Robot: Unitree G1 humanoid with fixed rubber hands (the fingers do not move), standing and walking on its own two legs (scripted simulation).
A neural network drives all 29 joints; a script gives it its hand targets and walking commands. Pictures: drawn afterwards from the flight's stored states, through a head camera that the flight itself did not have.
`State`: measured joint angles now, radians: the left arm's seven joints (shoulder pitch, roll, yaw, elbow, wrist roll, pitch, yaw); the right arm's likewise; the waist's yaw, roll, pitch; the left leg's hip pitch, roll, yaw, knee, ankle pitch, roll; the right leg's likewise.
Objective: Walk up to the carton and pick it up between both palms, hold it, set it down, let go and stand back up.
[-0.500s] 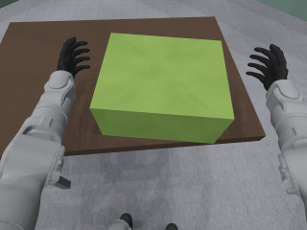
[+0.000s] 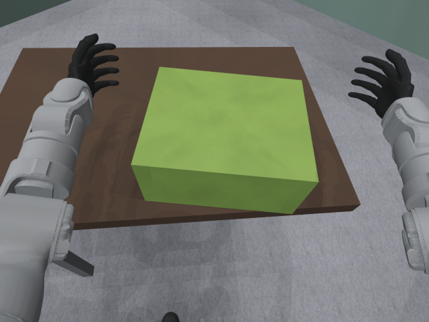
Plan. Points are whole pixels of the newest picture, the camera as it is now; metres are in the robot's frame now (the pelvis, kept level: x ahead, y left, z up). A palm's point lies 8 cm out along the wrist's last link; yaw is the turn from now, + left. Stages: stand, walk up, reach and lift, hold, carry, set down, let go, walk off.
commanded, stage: set down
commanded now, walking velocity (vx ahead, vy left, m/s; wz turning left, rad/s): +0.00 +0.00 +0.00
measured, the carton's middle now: (224, 139) +0.48 +0.01 +0.01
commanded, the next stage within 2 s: none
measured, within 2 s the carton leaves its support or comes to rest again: neither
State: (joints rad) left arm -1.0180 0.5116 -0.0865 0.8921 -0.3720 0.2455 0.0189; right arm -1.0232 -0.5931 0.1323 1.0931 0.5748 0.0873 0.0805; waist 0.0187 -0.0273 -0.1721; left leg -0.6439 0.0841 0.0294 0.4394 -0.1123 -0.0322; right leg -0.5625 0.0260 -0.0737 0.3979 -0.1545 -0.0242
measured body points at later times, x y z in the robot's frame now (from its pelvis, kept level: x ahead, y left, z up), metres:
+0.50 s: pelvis +0.01 +0.00 +0.01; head +0.04 +0.01 +0.46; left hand +0.38 +0.27 +0.13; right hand +0.39 -0.25 +0.11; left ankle +0.04 +0.14 -0.73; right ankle +0.00 -0.11 -0.73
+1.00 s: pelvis +0.03 +0.01 +0.01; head +0.04 +0.02 +0.46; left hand +0.32 +0.26 +0.08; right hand +0.32 -0.26 +0.08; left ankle +0.04 +0.14 -0.73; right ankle +0.00 -0.11 -0.73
